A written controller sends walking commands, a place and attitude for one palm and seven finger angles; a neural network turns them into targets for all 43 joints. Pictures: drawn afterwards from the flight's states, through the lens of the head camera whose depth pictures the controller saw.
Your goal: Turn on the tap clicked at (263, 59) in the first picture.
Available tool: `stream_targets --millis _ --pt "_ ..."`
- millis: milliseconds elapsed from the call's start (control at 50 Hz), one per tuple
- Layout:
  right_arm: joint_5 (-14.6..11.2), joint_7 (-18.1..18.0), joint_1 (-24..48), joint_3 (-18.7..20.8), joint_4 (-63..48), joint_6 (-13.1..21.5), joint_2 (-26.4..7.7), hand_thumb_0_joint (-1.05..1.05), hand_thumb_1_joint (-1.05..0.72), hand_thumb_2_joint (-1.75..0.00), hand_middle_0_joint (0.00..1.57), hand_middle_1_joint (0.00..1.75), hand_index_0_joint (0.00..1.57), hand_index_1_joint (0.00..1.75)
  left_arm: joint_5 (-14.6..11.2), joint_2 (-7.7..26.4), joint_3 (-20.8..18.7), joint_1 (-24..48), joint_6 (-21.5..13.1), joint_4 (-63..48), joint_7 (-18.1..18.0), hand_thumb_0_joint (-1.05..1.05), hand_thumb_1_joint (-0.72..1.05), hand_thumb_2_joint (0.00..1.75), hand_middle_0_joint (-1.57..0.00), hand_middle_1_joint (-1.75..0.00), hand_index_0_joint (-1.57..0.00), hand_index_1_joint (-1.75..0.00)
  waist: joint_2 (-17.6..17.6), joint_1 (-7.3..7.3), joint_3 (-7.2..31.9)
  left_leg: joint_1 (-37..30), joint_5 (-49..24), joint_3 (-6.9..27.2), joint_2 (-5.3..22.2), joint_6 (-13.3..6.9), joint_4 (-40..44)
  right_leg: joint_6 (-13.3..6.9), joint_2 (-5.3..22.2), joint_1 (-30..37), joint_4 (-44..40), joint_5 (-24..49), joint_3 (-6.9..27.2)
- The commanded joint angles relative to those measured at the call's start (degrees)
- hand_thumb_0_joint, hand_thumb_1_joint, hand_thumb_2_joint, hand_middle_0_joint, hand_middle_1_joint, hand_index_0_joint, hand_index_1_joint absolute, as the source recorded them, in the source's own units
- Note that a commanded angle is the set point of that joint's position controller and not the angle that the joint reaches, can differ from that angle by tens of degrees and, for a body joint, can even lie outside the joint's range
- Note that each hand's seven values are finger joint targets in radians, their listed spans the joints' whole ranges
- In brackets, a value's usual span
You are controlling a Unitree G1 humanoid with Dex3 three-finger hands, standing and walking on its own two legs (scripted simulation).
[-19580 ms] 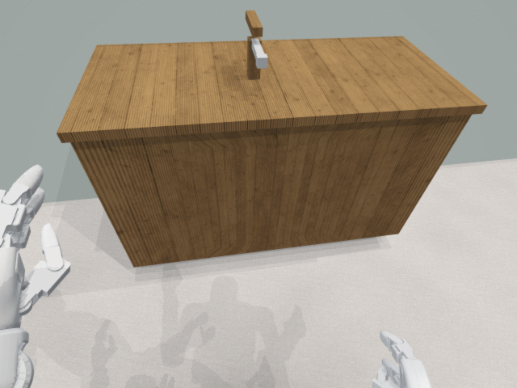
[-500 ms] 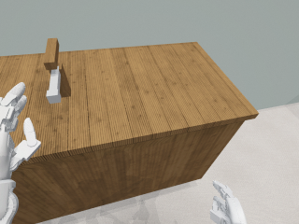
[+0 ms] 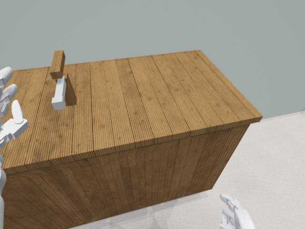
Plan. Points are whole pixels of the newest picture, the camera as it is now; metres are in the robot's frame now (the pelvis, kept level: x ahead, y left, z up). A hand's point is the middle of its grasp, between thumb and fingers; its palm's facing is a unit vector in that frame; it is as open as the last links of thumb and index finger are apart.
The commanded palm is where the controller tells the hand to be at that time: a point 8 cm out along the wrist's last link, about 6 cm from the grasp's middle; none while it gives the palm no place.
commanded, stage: turn the palm inward beside the body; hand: left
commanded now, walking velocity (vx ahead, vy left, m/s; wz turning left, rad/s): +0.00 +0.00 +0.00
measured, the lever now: (58, 103) +0.40 +0.32 +0.12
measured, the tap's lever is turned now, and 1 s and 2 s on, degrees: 0 0 0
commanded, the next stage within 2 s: none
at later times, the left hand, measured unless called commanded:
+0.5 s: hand (63, 148) +0.22 +0.21 +0.17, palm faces +0.51 -0.81 -0.30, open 7.4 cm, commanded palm +0.16 +0.25 +0.18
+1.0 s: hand (66, 162) +0.20 +0.19 +0.16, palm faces +0.52 -0.83 -0.21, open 7.4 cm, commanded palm +0.13 +0.23 +0.18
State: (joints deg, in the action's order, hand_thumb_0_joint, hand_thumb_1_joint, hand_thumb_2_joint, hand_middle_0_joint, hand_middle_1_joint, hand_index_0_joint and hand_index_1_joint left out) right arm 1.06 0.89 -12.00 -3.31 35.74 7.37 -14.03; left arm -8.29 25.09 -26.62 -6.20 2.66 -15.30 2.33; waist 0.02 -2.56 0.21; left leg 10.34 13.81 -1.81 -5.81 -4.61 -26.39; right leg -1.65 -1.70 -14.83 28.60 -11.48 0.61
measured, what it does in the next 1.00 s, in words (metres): shifts its weight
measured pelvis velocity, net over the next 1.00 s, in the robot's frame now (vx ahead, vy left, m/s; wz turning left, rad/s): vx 0.01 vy -0.07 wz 0.07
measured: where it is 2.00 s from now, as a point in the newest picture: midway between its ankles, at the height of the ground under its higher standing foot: outside the picture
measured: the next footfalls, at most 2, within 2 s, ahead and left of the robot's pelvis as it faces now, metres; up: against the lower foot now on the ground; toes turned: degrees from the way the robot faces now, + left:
none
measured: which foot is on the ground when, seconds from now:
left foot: down 0.00-1.00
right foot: down 0.00-1.00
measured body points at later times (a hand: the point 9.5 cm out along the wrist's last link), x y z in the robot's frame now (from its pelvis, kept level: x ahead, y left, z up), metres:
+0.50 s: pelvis +0.01 -0.07 -0.01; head +0.00 -0.10 +0.43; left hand +0.19 +0.25 +0.18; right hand +0.23 -0.27 -0.10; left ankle +0.00 +0.06 -0.74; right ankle +0.04 -0.10 -0.74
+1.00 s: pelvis +0.01 -0.07 -0.01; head -0.01 -0.10 +0.43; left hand +0.16 +0.23 +0.18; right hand +0.23 -0.27 -0.09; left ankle +0.00 +0.06 -0.74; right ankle +0.04 -0.10 -0.74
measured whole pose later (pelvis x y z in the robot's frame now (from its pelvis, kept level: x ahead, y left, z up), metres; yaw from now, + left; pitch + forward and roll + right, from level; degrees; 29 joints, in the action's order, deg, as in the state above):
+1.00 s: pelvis +0.01 -0.07 -0.01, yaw +4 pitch -1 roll +1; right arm -2.3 -5.9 -9.0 -1.7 40.5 12.9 -13.6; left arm -12.6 16.8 -18.9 -22.1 5.2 -26.1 -6.2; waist 3.4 -4.4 3.4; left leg 16.9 19.9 3.5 -2.3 0.3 -37.5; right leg -6.3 -4.8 -18.9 35.9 -17.0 -5.8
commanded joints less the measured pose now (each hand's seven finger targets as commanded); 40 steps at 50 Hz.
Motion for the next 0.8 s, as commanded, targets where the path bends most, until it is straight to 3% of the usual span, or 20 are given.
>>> stream_targets --millis 0,20,60,80,100,120,160,200,280,320,380,400,440,500,560,600,640,680,720,780 --pt "-1.0 0.1 11.3 3.7 -10.8 2.5 -8.9 0.0 -0.9 -0.9 0.2 0.3 0.2 0.3 0.3 6.8 -0.1 -5.3 -2.7 -16.7 0.4 0.0 0.9 0.9 -0.2 -0.3 -0.2 -0.3 -1.1 -1.98 4.7 1.7 -8.0 6.9 7.7 6.1 2.1 -1.1 -1.2 -2.0 1.9 1.9 -4.6" --pt "-0.3 -0.5 11.6 4.0 -11.4 2.7 -8.3 0.0 -0.9 -0.9 0.2 0.3 0.2 0.3 0.5 7.3 -0.9 -2.0 -4.5 -19.1 -1.0 0.0 0.9 0.9 -0.2 -0.3 -0.2 -0.3 -0.3 -1.93 6.2 3.2 -2.6 7.3 6.9 5.8 2.0 -1.1 -0.9 -2.6 2.6 -0.6 -4.1" --pt "-0.5 -1.7 11.5 3.9 -10.1 2.8 -7.5 0.0 -0.9 -0.9 0.2 0.3 0.2 0.3 0.0 7.7 -3.7 -1.5 -8.0 -16.9 -4.6 0.0 0.9 0.9 -0.2 -0.3 -0.2 -0.3 -0.8 -1.58 4.8 6.8 7.1 7.8 6.4 5.3 1.6 -0.6 -0.9 -4.8 3.3 -6.3 -3.6" --pt "-0.4 -2.2 12.1 3.7 -9.7 3.0 -7.1 0.0 -0.9 -0.9 0.2 0.3 0.2 0.3 0.2 7.9 -3.4 1.5 -9.7 -18.7 -6.3 0.0 0.9 0.9 -0.2 -0.3 -0.2 -0.3 2.2 -1.39 5.3 7.7 9.3 7.6 5.8 5.0 1.1 -0.7 -0.7 -5.0 3.3 -7.8 -2.9" --pt "-0.6 -2.5 12.1 3.4 -9.3 3.0 -6.7 0.0 -0.9 -0.9 0.2 0.3 0.2 0.3 1.0 11.8 -5.8 4.3 -11.0 -21.9 -8.2 0.0 0.9 0.9 -0.2 -0.3 -0.2 -0.3 6.6 -1.94 6.3 7.8 11.5 7.3 5.7 4.9 1.1 -0.8 -0.5 -4.6 3.5 -8.9 -2.0" --pt "-0.1 -2.7 12.5 3.1 -9.6 3.1 -5.6 0.0 -0.9 -0.9 0.2 0.3 0.2 0.3 2.6 10.0 -3.1 5.9 -11.1 -22.5 -9.6 0.0 0.9 0.9 -0.2 -0.3 -0.2 -0.3 9.6 -2.09 7.7 8.3 13.1 7.1 5.4 4.5 1.0 -1.0 0.1 -4.2 3.5 -10.2 -1.4" --pt "-0.4 -3.4 11.1 2.6 -8.0 3.3 -5.6 0.0 -0.9 -0.9 0.2 0.3 0.2 0.3 3.9 6.0 0.8 3.0 -10.2 -17.7 -11.2 0.0 0.9 0.9 -0.2 -0.3 -0.2 -0.3 6.7 -1.05 4.2 10.4 15.5 7.4 5.5 3.9 0.5 -0.8 0.2 -5.5 3.0 -11.9 -1.3" --pt "-0.8 -4.4 11.7 2.1 -7.5 3.4 -5.9 0.0 -0.9 -0.9 0.2 0.3 0.2 0.3 4.4 6.6 2.6 5.7 -8.4 -17.6 -10.8 0.0 0.9 0.9 -0.2 -0.3 -0.2 -0.3 5.9 0.23 3.0 10.9 18.6 7.3 5.2 2.8 -0.1 -0.4 0.9 -5.6 1.0 -14.1 -0.1" --pt "-1.1 -6.6 13.4 2.1 -6.1 3.5 -5.8 0.0 -0.9 -0.9 0.2 0.3 0.2 0.3 3.2 7.1 4.4 6.7 -3.3 -14.7 -8.6 0.0 0.9 0.9 -0.2 -0.3 -0.2 -0.3 3.0 -0.36 1.7 12.3 14.8 5.5 4.5 2.2 -3.5 0.2 3.3 -2.2 -5.2 -22.1 5.0" --pt "-1.4 -7.0 14.4 2.4 -5.7 3.7 -5.4 0.0 -0.9 -0.9 0.2 0.3 0.2 0.3 2.0 8.2 2.9 6.8 -1.9 -15.4 -8.0 0.0 0.9 0.9 -0.2 -0.3 -0.2 -0.3 2.7 -1.25 4.1 12.7 11.4 5.2 5.0 2.9 -5.7 0.7 5.4 0.7 -6.9 -23.2 8.9" --pt "-1.3 -7.0 14.6 3.0 -4.4 3.7 -5.1 0.0 -0.9 -0.9 0.2 0.3 0.2 0.3 0.3 8.5 -0.3 2.8 -1.3 -14.4 -8.0 0.0 0.9 0.9 -0.2 -0.3 -0.2 -0.3 -1.7 -1.82 5.5 14.1 8.7 6.3 6.2 3.9 -8.1 2.9 8.9 4.3 -8.1 -18.5 13.1" --pt "-1.6 -6.8 15.0 3.0 -4.2 3.5 -5.0 0.0 -0.9 -0.9 0.2 0.3 0.2 0.3 -0.3 10.0 -2.7 0.2 -1.1 -13.9 -8.0 0.0 0.9 0.9 -0.2 -0.3 -0.2 -0.3 -0.9 -2.59 6.3 15.0 8.2 6.6 6.4 4.3 -8.8 3.4 9.7 5.7 -7.8 -16.5 14.4" --pt "-1.8 -6.5 15.0 3.1 -4.0 3.4 -4.6 0.0 -0.9 -0.9 0.2 0.3 0.2 0.3 -1.2 7.9 -2.1 -1.4 -1.1 -15.0 -7.9 0.0 0.9 0.9 -0.2 -0.3 -0.2 -0.3 -1.1 -2.3 6.5 15.1 6.3 6.9 6.7 4.4 -9.3 4.1 10.4 6.8 -6.7 -10.1 14.6" --pt "-1.8 -6.1 14.0 3.4 -4.1 3.5 -5.0 0.0 -0.9 -0.9 0.2 0.3 0.2 0.3 -2.0 9.0 -4.6 -6.0 -1.5 -17.1 -8.1 0.0 0.9 0.9 -0.2 -0.3 -0.2 -0.3 -0.1 -2.73 10.2 15.2 2.2 7.0 6.4 4.4 -10.0 4.8 10.7 9.9 -3.1 4.6 14.1" --pt "-1.8 -6.0 11.1 3.7 -4.3 4.1 -5.4 0.0 -0.9 -0.9 0.2 0.3 0.2 0.3 -2.5 7.0 -3.2 -9.1 -2.6 -20.4 -7.1 0.0 0.9 0.9 -0.2 -0.3 -0.2 -0.3 -0.9 -2.14 14.4 13.3 -6.7 6.1 5.5 3.5 -10.0 4.9 9.0 12.4 1.9 24.6 10.3" --pt "-2.0 -6.0 10.0 3.8 -4.7 5.0 -5.6 0.0 -0.9 -0.9 0.2 0.3 0.2 0.3 -3.4 7.5 -4.6 -10.9 -3.3 -21.4 -6.4 0.0 0.9 0.9 -0.2 -0.3 -0.2 -0.3 -0.9 -2.17 15.5 12.5 -9.2 5.5 5.2 3.4 -10.7 5.3 8.5 12.9 3.4 32.7 9.3" --pt "-2.2 -6.1 8.7 3.9 -4.6 5.8 -5.6 0.0 -0.9 -0.9 0.2 0.3 0.2 0.3 -4.2 5.5 -3.1 -11.8 -4.2 -21.0 -5.7 0.0 0.9 0.9 -0.2 -0.3 -0.2 -0.3 -1.8 -1.63 13.9 12.0 -9.4 5.4 5.0 3.1 -10.1 5.2 7.7 11.1 3.4 32.0 7.6" --pt "-2.5 -6.4 8.8 3.9 -4.5 6.5 -5.7 0.0 -0.9 -0.9 0.2 0.3 0.2 0.3 -4.8 5.3 -2.9 -10.7 -4.8 -20.8 -5.5 0.0 0.9 0.9 -0.2 -0.3 -0.2 -0.3 -0.1 -1.59 10.7 11.9 -7.0 5.5 5.0 3.1 -9.4 4.5 7.4 7.8 1.7 23.7 7.3" --pt "-2.7 -6.6 9.4 4.0 -4.2 7.4 -5.5 0.0 -0.9 -0.9 0.2 0.3 0.2 0.3 -4.4 5.1 -2.4 -9.5 -5.2 -22.2 -6.3 0.0 0.9 0.9 -0.2 -0.3 -0.2 -0.3 2.4 -1.64 11.3 11.6 -6.1 5.4 5.1 3.3 -9.8 4.3 8.0 7.5 1.0 20.0 8.4" --pt "-2.8 -6.8 9.4 3.9 -4.4 7.9 -5.5 0.0 -0.9 -0.9 0.2 0.3 0.2 0.3 -4.5 4.3 -1.0 -10.0 -4.3 -21.2 -7.3 0.0 0.9 0.9 -0.2 -0.3 -0.2 -0.3 0.1 -1.73 9.9 13.0 -2.8 5.6 5.0 3.3 -9.7 4.4 8.4 6.5 -0.9 12.0 9.2"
